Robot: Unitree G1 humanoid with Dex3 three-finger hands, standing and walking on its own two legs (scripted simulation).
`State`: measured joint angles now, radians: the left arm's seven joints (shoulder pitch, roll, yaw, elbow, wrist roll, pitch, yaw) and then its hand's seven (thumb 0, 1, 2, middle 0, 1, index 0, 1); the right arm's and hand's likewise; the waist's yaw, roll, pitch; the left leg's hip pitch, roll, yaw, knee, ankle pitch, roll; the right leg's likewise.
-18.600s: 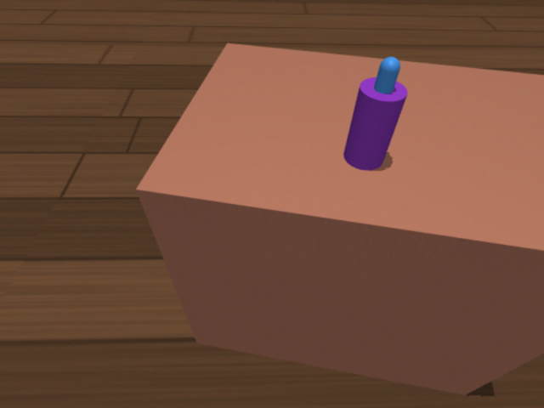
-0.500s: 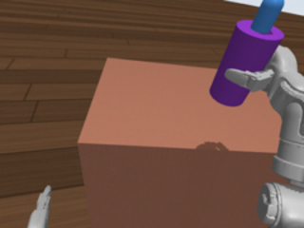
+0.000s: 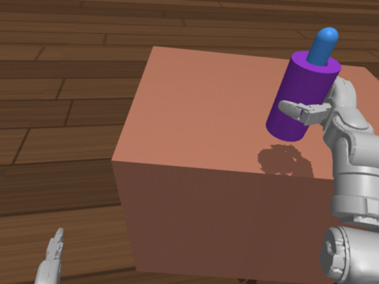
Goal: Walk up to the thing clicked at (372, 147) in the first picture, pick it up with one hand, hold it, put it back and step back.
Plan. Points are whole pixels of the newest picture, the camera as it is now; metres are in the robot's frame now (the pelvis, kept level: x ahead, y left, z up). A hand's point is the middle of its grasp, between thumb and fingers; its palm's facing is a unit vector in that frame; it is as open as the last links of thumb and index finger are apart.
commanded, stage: crouch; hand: right
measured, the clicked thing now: (304, 86) +0.43 -0.18 +0.26
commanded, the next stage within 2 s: lower in 1.00 s
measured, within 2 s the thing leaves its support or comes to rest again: rests again in 1.66 s
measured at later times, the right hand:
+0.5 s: hand (297, 91) +0.47 -0.19 +0.22, palm faces +0.19 +0.98 -0.04, open 11.1 cm
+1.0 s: hand (293, 95) +0.50 -0.20 +0.19, palm faces +0.20 +0.98 -0.04, open 11.1 cm
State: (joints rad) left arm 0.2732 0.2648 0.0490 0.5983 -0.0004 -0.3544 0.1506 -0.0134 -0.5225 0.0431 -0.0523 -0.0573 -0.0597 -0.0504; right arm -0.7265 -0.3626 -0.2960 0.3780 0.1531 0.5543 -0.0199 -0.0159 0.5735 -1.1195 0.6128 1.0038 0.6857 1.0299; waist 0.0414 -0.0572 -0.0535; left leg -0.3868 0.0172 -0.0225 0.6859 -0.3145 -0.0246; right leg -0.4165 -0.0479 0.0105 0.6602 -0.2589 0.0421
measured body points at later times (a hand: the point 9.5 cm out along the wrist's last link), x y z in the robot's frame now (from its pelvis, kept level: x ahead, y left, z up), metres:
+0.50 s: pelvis +0.02 +0.00 +0.00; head +0.02 +0.01 +0.45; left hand +0.17 +0.26 -0.06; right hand +0.46 -0.25 +0.22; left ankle +0.03 +0.13 -0.72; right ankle +0.05 -0.15 -0.72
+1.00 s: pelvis +0.02 -0.01 +0.00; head +0.05 +0.00 +0.44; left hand +0.18 +0.26 -0.06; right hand +0.49 -0.26 +0.20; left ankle +0.03 +0.13 -0.72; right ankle +0.05 -0.15 -0.72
